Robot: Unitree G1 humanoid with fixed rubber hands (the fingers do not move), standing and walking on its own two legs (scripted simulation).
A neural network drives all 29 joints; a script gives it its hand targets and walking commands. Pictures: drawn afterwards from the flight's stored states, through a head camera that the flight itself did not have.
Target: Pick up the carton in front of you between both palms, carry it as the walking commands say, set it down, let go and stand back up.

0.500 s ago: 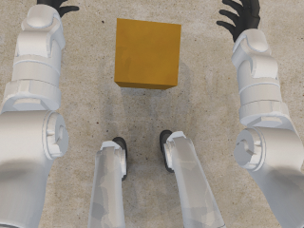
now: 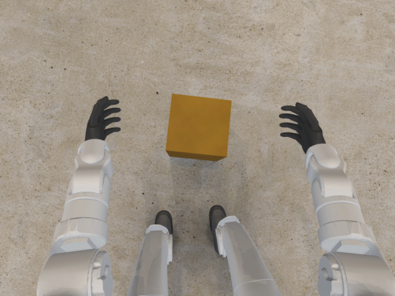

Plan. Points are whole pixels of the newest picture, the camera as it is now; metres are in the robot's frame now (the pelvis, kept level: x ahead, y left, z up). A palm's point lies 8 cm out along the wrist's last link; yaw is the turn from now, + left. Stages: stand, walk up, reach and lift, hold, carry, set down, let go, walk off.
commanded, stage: let go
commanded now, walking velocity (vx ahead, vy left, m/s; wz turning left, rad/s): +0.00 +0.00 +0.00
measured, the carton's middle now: (197, 131) +0.49 -0.06 -0.58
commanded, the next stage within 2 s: stand in 1.04 s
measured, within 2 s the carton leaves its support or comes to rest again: neither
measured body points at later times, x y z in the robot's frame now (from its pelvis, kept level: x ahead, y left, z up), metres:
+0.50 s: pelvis +0.06 +0.00 +0.07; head +0.14 +0.00 +0.51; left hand +0.28 +0.22 -0.02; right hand +0.23 -0.24 -0.02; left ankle +0.04 +0.12 -0.67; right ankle +0.04 -0.12 -0.67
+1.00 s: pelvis +0.06 +0.00 +0.07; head +0.07 +0.00 +0.52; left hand +0.24 +0.23 +0.00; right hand +0.23 -0.23 +0.00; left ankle +0.04 +0.12 -0.67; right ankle +0.04 -0.12 -0.67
